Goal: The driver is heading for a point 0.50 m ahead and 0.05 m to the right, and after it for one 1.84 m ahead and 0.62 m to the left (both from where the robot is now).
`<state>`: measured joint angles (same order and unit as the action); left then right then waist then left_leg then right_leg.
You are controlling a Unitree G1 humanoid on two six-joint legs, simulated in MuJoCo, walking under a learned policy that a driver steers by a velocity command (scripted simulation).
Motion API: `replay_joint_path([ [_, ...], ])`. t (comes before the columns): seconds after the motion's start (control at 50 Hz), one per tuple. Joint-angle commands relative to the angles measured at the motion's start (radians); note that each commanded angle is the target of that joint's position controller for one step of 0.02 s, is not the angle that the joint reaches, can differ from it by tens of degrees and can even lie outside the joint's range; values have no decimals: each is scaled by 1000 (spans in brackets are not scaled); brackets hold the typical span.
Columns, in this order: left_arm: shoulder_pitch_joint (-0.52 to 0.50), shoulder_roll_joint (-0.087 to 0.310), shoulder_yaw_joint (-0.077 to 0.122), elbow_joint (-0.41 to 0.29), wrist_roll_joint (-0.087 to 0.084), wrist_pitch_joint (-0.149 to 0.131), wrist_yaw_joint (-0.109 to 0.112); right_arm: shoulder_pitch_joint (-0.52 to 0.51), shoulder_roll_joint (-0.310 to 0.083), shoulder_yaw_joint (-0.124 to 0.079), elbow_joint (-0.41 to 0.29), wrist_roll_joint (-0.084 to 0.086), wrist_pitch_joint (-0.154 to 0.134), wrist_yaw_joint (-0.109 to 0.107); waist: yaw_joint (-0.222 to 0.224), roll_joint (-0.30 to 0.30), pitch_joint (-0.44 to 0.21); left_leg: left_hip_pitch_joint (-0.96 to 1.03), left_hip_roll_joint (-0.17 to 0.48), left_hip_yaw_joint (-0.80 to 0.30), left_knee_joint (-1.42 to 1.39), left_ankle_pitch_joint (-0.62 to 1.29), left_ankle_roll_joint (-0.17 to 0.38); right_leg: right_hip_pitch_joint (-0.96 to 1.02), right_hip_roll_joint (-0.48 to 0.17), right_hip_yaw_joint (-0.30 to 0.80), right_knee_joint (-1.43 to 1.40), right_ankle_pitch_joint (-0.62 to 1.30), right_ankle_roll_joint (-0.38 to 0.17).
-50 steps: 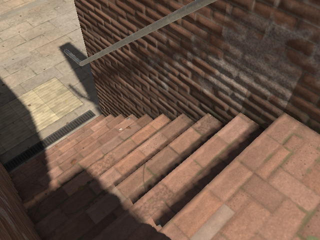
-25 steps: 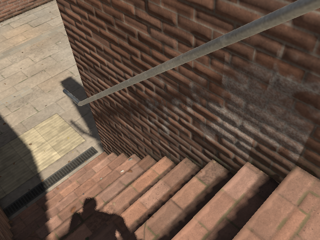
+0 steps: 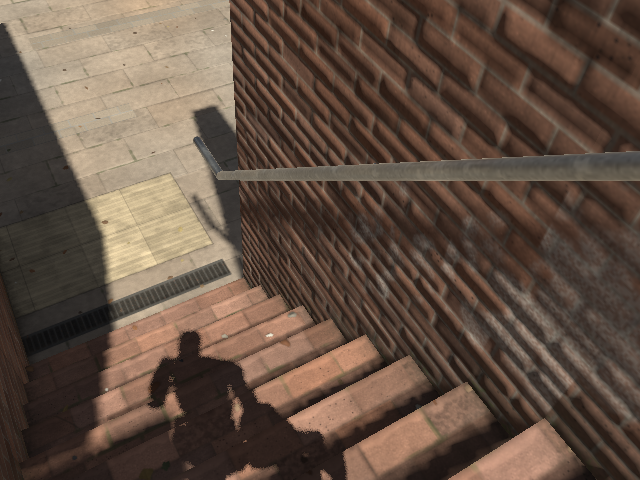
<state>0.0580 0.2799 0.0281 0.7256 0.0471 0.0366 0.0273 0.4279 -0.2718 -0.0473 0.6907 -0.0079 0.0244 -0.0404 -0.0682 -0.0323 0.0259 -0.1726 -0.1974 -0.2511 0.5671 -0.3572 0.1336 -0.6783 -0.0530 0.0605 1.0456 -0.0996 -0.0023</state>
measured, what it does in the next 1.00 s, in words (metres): goes down, turning left: right foot 0.20 m lower, then left foot 0.21 m lower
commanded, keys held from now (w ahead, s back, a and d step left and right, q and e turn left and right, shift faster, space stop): w+q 0.02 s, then w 0.56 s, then w+q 0.42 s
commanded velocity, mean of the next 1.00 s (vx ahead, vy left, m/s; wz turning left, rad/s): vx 0.50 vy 0.00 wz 0.28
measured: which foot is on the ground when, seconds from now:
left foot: down 0.00-0.38, up 0.40-0.98, down 1.00-1.00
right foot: up 0.00-0.38, down 0.40-0.98, up 1.00-1.00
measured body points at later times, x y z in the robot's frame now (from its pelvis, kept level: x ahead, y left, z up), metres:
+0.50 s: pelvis +0.23 -0.11 -0.22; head +0.23 -0.14 +0.23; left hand +0.26 +0.16 -0.33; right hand +0.29 -0.39 -0.36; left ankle +0.10 +0.03 -0.71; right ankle +0.27 -0.21 -0.94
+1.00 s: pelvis +0.41 -0.03 -0.36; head +0.39 -0.03 +0.08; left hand +0.33 +0.22 -0.51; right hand +0.64 -0.23 -0.46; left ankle +0.44 +0.06 -1.10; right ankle +0.30 -0.20 -0.88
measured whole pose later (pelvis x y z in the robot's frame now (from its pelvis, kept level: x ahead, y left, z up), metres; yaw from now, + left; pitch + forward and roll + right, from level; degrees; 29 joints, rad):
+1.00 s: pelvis +0.41 -0.03 -0.36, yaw +16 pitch -3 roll -4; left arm 0.43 0.25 0.03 0.89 0.06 -0.03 0.05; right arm 0.15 -0.25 -0.05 0.79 0.00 -0.01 0.03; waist 0.05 0.05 -0.01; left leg -0.28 0.01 -0.03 0.52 0.23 0.09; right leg -0.34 -0.10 -0.14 1.66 -0.77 -0.04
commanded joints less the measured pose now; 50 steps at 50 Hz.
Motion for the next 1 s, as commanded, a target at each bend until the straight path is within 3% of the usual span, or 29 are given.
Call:
replay_joint_path([
  [0.02,-66,104,24,-69,-9,-34,1,53,-155,-42,-67,-21,7,-11,-6,138,-112,215,245,-254,32,865,95,-108,44,-44,38,-15,-3],
  [0.12,-3,122,27,-46,-2,-44,-17,3,-147,-36,-62,-13,3,-1,21,129,-34,107,258,-242,109,1014,68,19,50,-45,-41,-97,-23],
  [0.14,-66,134,35,-65,-6,-62,-18,97,-140,-40,-12,-11,-18,-6,-55,157,-28,279,260,-307,150,778,80,-149,17,74,-68,-10,-18],
  [0.18,-124,156,40,-85,-7,-67,-5,66,-162,-47,-19,-21,-33,-13,-78,152,8,434,306,-376,187,751,119,-353,-1,113,-122,-109,-7],
  [0.2,-204,173,51,-111,-18,-79,-1,186,-186,-55,22,-39,-49,-10,-159,143,15,557,261,-354,241,592,138,-508,32,78,-180,-97,4],
  [0.24,-276,138,42,-148,-5,-101,0,232,-170,-50,54,-33,-74,-13,-198,66,42,532,283,-413,235,574,160,-568,20,92,-265,-68,-7],
  [0.28,-79,67,13,-144,-31,-119,-37,2,-80,-16,32,0,-102,0,-15,-43,35,-145,104,-201,255,137,51,158,33,25,-584,574,-33],
  [0.3,86,20,15,-74,-57,-107,-54,-27,-62,-7,54,13,-99,-2,45,-5,-34,-292,66,-154,307,-76,20,539,58,-10,-559,732,-12],
  [0.32,240,22,24,-33,-76,-79,-65,-73,-112,-15,62,6,-93,-7,125,34,-69,-306,81,-117,398,-54,20,683,38,-28,-594,728,-8],
  [0.36,429,70,48,39,-52,-37,-47,-86,-146,-26,79,12,-90,-11,209,31,-21,-292,76,-59,734,153,22,778,-15,-19,-741,617,-31],
  [0.38,498,91,62,46,-27,-22,-23,-86,-162,-32,85,-1,-82,0,254,-66,-31,-329,12,14,1046,15,8,838,-44,3,-857,526,-58],
  [0.4,568,119,66,67,-1,-30,-17,-83,-116,-29,96,5,-68,3,278,-125,-54,-493,-84,74,1429,-447,-15,953,-131,63,-757,621,-126],
  [0.42,618,138,31,59,3,-40,-26,1,-60,-13,65,33,-69,10,216,-163,-151,-659,-55,20,1528,-625,-37,1095,-202,67,-334,963,-59],
  [0.44,615,159,36,71,-14,-53,-42,176,-61,-9,93,33,-76,7,100,-215,-185,-745,19,1,1429,-515,-69,1084,-329,248,-296,1082,-155],
  [0.46,574,182,54,73,-41,-64,-50,126,-87,-8,106,-23,-58,-1,109,-185,-135,-814,76,45,1454,-389,-76,951,-338,313,-376,767,-236],
  [0.48,476,262,81,59,-69,-82,-38,54,-105,-2,61,-55,-48,3,82,-288,-123,-850,118,36,1288,-262,-91,773,-410,526,-545,5,-366],
  [0.5,403,180,54,57,-57,-98,-31,-106,-159,-18,61,-84,-42,-6,99,-85,-3,-793,146,-20,1121,-94,-104,529,-338,529,-628,-229,-324],
  [0.54,423,123,8,98,-19,-102,-19,-160,-96,-8,64,-36,-19,15,60,-14,122,-656,126,-21,847,72,-172,193,-307,484,-549,3,-342],
  [0.56,469,128,6,104,-22,-109,-17,-160,-73,-3,63,-37,1,25,60,2,90,-593,127,33,792,123,-175,166,-271,444,-551,-3,-323],
  [0.6,473,181,28,116,-29,-123,-25,-45,-22,1,123,-39,26,29,11,-100,2,-482,97,102,915,253,-154,134,-229,391,-534,39,-277],
  [0.64,498,116,29,149,-44,-129,-33,-217,-79,-24,66,-44,29,36,54,-64,80,-715,109,-40,757,447,-131,252,-189,352,-440,-215,-210],
  [0.7,480,81,19,139,-42,-126,-8,-292,-51,-23,11,-42,28,60,67,-59,84,-722,89,-36,577,703,-152,241,-183,316,-376,-499,-193],
  [0.8,480,88,11,126,-24,-109,-1,-417,-41,-24,-41,-34,11,69,136,-72,111,-567,109,50,375,821,-146,200,-160,193,-314,-547,-173],
  [0.84,466,82,15,113,-22,-101,3,-464,-24,-19,-43,-13,-2,87,156,-46,147,-394,126,136,197,855,-135,129,-141,88,-273,-534,-150],
  [0.9,482,120,24,139,-17,-98,22,-425,-18,-17,-3,-39,-9,78,175,-101,162,-455,167,144,245,749,-91,301,-208,106,-115,-292,-147],
  [0.92,436,119,24,130,13,-80,26,-402,-7,-7,-4,-2,-24,76,164,-91,192,-412,200,211,-22,627,-69,322,-196,20,-61,-231,-138],
  [0.96,406,118,33,169,19,-57,31,-21,-62,-43,149,13,-29,56,12,-118,-12,82,199,307,-28,657,-36,249,-184,-102,328,142,-132],
  [0.98,349,136,42,161,8,-50,31,214,-98,-65,231,10,-27,48,-122,-3,-63,313,176,328,-159,703,-21,142,-115,-184,693,191,-115],
  [1.0,294,67,44,168,21,-45,26,250,-107,-67,265,18,-17,57,-172,225,20,388,257,159,-195,691,33,-134,65,-247,1218,-604,-78],
])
